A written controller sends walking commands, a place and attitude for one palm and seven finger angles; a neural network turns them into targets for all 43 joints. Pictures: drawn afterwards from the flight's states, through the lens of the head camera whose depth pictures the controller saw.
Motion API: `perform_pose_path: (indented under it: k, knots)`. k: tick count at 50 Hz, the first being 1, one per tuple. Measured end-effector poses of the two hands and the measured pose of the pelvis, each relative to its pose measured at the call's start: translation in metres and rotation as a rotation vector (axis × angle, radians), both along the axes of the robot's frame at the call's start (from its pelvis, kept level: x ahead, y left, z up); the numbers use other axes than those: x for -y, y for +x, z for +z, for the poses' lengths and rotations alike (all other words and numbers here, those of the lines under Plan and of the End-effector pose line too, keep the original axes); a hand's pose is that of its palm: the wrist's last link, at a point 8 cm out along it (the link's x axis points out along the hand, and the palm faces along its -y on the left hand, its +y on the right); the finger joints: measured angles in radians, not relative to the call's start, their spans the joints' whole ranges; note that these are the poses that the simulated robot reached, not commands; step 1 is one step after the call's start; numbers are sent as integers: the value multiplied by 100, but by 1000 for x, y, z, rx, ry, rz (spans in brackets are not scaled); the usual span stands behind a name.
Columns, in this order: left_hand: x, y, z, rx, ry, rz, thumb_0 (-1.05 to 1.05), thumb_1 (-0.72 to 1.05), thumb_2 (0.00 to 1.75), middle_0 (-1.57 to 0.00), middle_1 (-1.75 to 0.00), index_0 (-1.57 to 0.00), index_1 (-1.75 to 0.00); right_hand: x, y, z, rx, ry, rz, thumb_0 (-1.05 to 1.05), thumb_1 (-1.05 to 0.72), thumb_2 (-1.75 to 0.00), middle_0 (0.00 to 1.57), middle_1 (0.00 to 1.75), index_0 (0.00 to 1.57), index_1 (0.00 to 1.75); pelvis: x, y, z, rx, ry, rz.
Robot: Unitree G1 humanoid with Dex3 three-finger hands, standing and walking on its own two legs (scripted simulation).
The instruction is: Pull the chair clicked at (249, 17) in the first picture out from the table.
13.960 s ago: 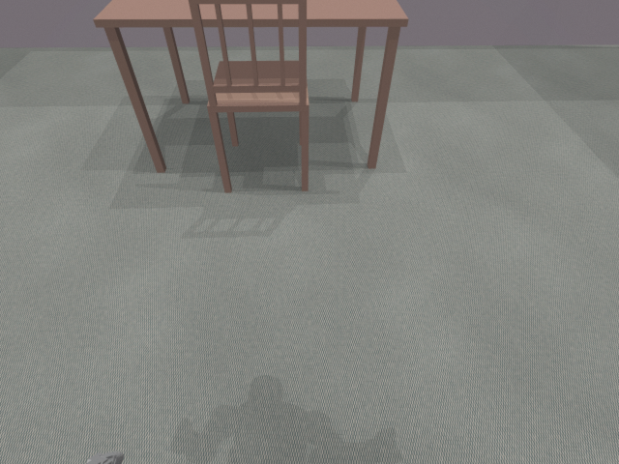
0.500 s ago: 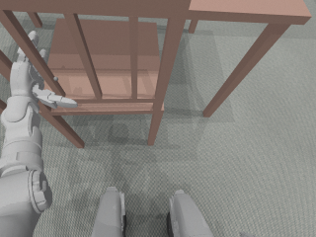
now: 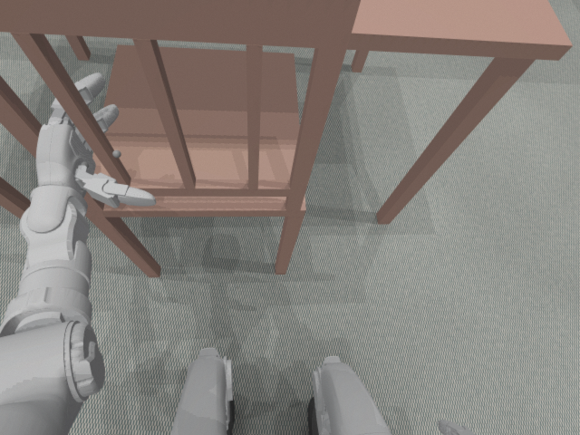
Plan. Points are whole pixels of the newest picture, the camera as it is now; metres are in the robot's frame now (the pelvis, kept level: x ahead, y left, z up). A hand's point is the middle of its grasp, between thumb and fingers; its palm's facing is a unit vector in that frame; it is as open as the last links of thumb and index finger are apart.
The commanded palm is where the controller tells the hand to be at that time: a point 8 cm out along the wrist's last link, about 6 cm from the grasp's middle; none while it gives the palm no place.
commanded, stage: hook a spindle and tug to test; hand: left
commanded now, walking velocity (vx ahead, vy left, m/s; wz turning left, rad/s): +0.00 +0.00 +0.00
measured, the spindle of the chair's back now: (173, 129) +0.50 +0.15 +0.05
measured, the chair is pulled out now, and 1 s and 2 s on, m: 0.00 0.01 0.11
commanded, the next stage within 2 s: step backward, pulling the chair out in 1.20 s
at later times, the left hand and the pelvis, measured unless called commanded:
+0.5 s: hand (114, 149) +0.48 +0.22 +0.03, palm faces +0.06 -1.00 -0.03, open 6.9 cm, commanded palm +0.46 +0.24 +0.04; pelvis +0.00 +0.00 +0.00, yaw +1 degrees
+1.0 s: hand (117, 159) +0.47 +0.21 +0.04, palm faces +0.04 -1.00 -0.02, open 4.8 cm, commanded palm +0.43 +0.25 +0.04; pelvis +0.02 +0.01 +0.01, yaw -1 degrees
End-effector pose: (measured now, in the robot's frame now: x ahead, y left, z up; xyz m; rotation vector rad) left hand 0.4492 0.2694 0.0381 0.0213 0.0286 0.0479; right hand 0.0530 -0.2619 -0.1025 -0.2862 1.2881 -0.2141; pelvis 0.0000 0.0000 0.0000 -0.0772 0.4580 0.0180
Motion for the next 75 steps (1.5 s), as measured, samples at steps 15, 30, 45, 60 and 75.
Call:
perform_pose_path:
  k: [15,30,45,60,75]
  knots:
    - [-3,4,0,3,12,27,-1,-11,47,-43,-123,-40,-123,3,-5,-6,-43,0,12,1,-91,-90,21,30,20,30,2,-1,-4,-10,-1,11]
    - [-4,8,-1,-7,3,9,1,67,81,-49,-144,-48,-144,3,-4,-4,-41,-7,2,1,-91,-90,21,30,20,30,1,-1,-3,-13,-7,9]
    - [0,-1,-1,-11,0,-8,2,83,84,-44,-145,-44,-145,-10,10,9,7,24,-27,1,-91,-90,21,30,20,30,-7,13,9,-4,-1,-10]
    - [5,-19,1,-15,0,-17,2,82,83,-44,-145,-44,-145,-15,51,19,103,45,-1,1,-91,-90,20,30,20,30,-9,27,18,8,6,-12]
    - [18,-34,26,-367,53,184,3,77,81,-36,-120,-47,-145,-25,58,68,105,48,-51,1,-91,-90,20,30,20,30,-7,34,78,172,30,-2]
